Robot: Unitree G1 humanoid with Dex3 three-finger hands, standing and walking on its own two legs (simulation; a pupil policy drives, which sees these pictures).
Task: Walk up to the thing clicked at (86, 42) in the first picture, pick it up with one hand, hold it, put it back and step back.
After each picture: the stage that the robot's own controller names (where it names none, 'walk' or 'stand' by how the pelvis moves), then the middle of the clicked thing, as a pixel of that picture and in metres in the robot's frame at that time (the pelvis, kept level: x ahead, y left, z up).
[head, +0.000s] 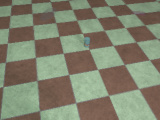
stand; (87, 42) +1.42 -0.09 -0.72
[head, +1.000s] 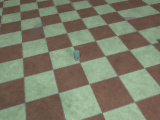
walk; (76, 55) +1.28 +0.14 -0.70
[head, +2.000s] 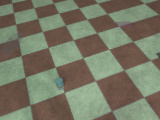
walk; (59, 83) +0.78 +0.27 -0.71
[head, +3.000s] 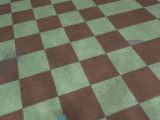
walk; out of the picture +0.45 +0.18 -0.71
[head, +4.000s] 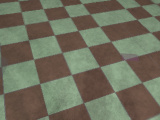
stand; out of the picture +0.29 +0.15 -0.70
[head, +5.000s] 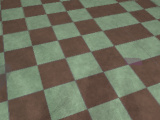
stand; out of the picture +0.26 +0.14 -0.72
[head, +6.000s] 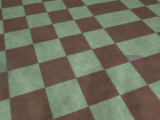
stand; out of the picture +0.27 +0.14 -0.72
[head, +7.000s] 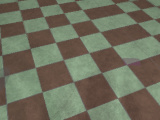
stand; out of the picture +0.26 +0.15 -0.72
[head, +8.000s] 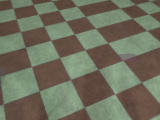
stand; out of the picture +0.25 +0.15 -0.72
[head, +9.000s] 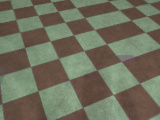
stand; out of the picture +0.26 +0.16 -0.73
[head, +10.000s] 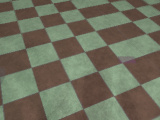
stand; out of the picture +0.26 +0.16 -0.73
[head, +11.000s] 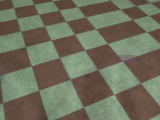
stand; out of the picture +0.26 +0.15 -0.73
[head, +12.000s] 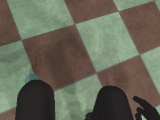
go down; (33, 82) +0.33 +0.18 -0.36
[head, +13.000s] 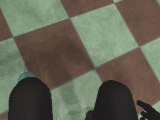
approach; (28, 81) +0.33 +0.20 -0.31
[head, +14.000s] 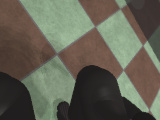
close in; out of the picture +0.31 +0.23 -0.22
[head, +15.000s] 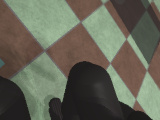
close; out of the picture +0.38 +0.18 -0.23
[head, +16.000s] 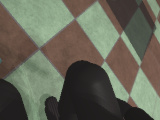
lift; out of the picture +0.38 +0.17 -0.24
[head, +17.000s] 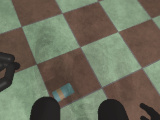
close; (63, 92) +0.38 +0.10 -0.47
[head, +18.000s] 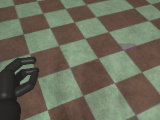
close; out of the picture +0.33 +0.06 -0.69
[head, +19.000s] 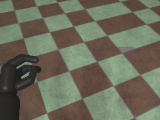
hold; out of the picture +0.33 +0.06 -0.70
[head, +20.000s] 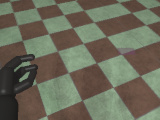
crouch; out of the picture +0.31 +0.06 -0.70
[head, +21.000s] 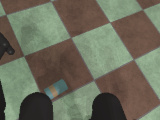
crouch; (55, 89) +0.37 +0.08 -0.44
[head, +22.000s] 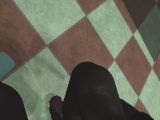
lower; out of the picture +0.36 +0.14 -0.25
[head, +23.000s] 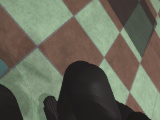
lower; out of the picture +0.36 +0.14 -0.24
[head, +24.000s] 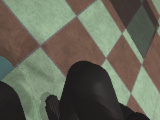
lower; out of the picture +0.36 +0.13 -0.24
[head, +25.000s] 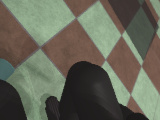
lower; out of the picture +0.35 +0.13 -0.25
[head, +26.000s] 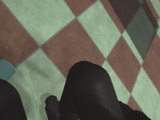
loosen; out of the picture +0.35 +0.13 -0.25
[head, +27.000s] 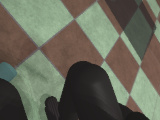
withdraw; out of the picture +0.34 +0.12 -0.25
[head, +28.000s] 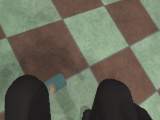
stand; (52, 85) +0.34 +0.08 -0.32
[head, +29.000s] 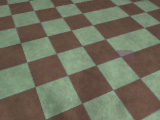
stand; out of the picture +0.25 +0.02 -0.67
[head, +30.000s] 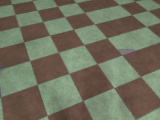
stand; out of the picture +0.26 +0.03 -0.69
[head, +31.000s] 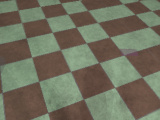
stand; out of the picture +0.25 +0.02 -0.70
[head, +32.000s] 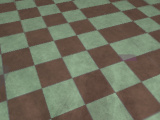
stand; out of the picture +0.26 +0.01 -0.75
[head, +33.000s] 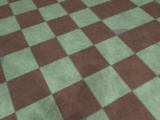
walk; out of the picture +0.38 +0.01 -0.72
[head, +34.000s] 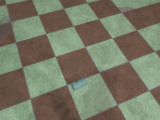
walk; (78, 84) +0.63 +0.01 -0.71
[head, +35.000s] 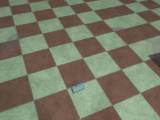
stand; (77, 88) +0.83 +0.04 -0.73
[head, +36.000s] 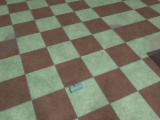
stand; (75, 87) +0.81 +0.05 -0.75
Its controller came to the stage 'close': yes
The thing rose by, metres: 0.01
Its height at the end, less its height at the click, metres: -0.02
